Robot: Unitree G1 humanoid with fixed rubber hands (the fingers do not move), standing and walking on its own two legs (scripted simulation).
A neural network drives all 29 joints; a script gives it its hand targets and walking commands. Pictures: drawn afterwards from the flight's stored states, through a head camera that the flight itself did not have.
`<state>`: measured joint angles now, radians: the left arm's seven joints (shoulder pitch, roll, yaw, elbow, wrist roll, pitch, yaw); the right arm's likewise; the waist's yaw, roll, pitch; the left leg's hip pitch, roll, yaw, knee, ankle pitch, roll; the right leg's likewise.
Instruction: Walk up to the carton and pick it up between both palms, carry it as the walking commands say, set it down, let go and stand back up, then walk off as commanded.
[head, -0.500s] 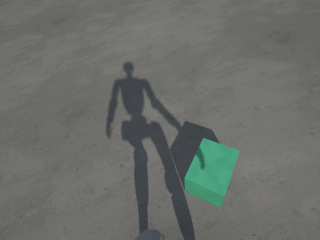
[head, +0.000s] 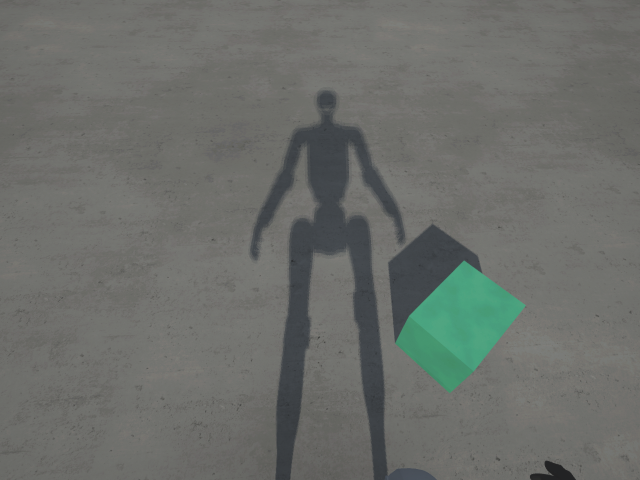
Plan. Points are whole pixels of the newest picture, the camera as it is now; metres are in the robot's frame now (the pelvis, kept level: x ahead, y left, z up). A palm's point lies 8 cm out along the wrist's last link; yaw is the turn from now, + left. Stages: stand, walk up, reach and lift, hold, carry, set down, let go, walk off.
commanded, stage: walk off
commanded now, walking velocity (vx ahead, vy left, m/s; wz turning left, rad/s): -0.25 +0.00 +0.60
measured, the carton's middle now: (457, 325) +0.64 -0.43 -0.67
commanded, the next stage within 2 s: none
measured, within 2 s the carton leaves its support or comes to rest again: neither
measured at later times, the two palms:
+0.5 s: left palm out of the picture -0.08 +0.22 -0.09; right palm out of the picture -0.02 -0.32 -0.14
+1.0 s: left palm out of the picture -0.37 +0.20 -0.13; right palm out of the picture -0.04 -0.25 -0.09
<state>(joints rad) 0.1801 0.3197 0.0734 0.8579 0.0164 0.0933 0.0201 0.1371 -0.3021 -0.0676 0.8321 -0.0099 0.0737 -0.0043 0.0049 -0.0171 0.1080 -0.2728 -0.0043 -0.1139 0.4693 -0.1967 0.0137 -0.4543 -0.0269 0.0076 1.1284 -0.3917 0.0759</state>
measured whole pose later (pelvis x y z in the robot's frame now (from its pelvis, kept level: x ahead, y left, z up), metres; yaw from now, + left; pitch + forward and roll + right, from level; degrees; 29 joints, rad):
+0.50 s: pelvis -0.14 -0.06 +0.00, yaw +17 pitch -1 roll +3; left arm 0.11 0.23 0.03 0.75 0.03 0.05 0.05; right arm 0.23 -0.32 -0.10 0.88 -0.01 0.11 0.03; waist -0.03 0.04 0.10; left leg -0.39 -0.04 -0.06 1.14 -0.47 -0.14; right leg -0.25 -0.10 -0.12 0.50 -0.24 -0.02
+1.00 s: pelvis -0.29 -0.08 +0.00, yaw +34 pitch +1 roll -3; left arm 0.17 0.30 0.07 0.79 0.00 0.10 0.02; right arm 0.14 -0.30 -0.06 0.78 -0.02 0.06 0.00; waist 0.00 0.00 0.10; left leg -0.33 -0.03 -0.15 0.46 -0.14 0.02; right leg -0.38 0.00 0.02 0.98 -0.43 0.08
